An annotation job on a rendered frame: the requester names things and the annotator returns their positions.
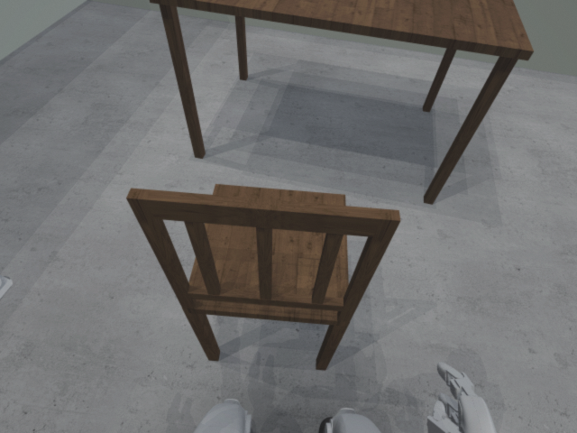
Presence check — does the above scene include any table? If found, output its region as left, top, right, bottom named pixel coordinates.
left=150, top=0, right=534, bottom=205

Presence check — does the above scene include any robot right hand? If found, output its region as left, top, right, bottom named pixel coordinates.
left=427, top=362, right=497, bottom=433

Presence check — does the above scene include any robot right shin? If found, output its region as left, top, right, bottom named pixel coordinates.
left=332, top=408, right=355, bottom=419

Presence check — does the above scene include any chair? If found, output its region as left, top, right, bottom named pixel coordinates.
left=126, top=184, right=400, bottom=370

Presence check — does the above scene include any robot left thigh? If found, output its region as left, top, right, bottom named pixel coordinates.
left=193, top=403, right=252, bottom=433

